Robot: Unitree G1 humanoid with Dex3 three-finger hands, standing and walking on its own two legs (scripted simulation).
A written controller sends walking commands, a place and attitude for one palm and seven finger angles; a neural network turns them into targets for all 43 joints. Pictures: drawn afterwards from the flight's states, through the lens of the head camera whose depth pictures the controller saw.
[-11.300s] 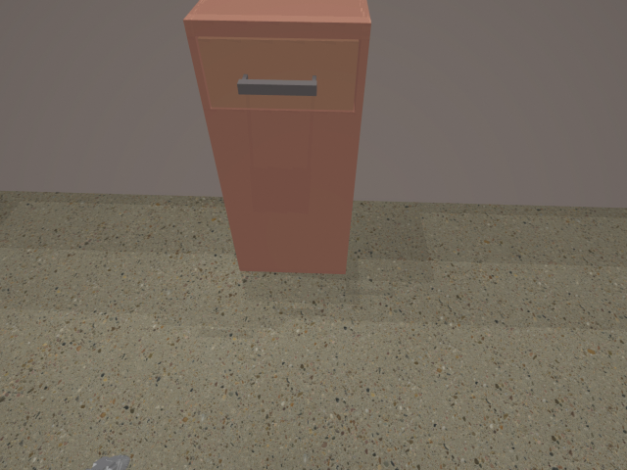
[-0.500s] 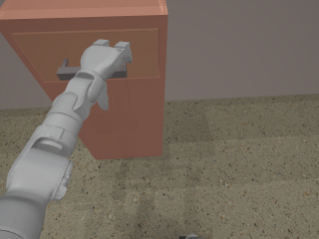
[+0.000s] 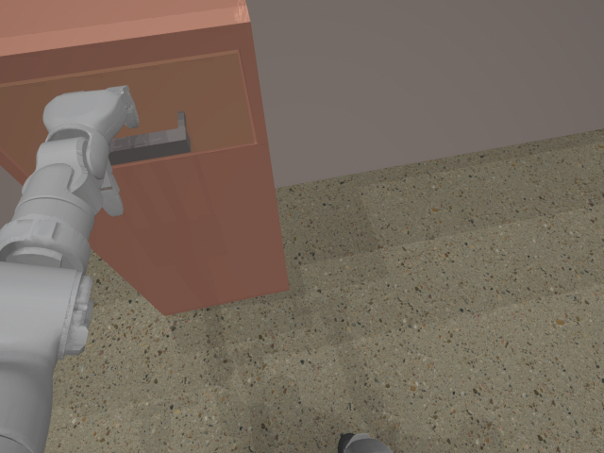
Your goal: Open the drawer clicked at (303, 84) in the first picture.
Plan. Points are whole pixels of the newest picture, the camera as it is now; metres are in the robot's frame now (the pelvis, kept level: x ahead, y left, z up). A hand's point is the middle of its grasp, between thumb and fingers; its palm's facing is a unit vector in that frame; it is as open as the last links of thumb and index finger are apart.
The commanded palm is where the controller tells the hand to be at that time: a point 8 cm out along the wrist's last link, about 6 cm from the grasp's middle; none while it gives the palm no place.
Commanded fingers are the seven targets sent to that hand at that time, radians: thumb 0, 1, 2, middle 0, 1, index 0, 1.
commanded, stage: move the hooked fingers above the handle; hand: left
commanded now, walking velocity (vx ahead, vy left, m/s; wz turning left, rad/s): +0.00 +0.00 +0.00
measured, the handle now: (124, 138) +0.58 +0.22 +0.06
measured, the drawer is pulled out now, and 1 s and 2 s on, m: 0.00 0.00 0.00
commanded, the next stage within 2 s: lower the fingers behind the handle in 0.46 s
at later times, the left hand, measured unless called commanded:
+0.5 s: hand (122, 141) +0.52 +0.20 +0.11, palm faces -0.12 -0.02 -0.99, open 13.7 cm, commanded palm +0.49 +0.21 +0.16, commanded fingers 0.00 -0.50 0.30 -0.30 -1.20 -0.30 -1.20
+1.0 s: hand (138, 159) +0.51 +0.19 +0.08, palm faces -0.13 -0.05 -0.99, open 13.9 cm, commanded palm +0.50 +0.21 +0.13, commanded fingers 0.00 -0.50 0.30 -0.30 -1.20 -0.30 -1.20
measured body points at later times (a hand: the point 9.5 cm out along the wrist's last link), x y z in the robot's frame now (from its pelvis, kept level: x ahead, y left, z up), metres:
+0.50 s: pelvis +0.03 +0.01 +0.00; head +0.09 -0.02 +0.45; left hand +0.52 +0.19 +0.16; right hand +0.07 -0.25 -0.14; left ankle -0.02 +0.12 -0.73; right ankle +0.03 -0.13 -0.73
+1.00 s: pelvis +0.03 +0.00 +0.00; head +0.11 -0.01 +0.44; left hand +0.52 +0.19 +0.13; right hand +0.07 -0.29 -0.13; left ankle -0.02 +0.12 -0.73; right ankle +0.03 -0.13 -0.73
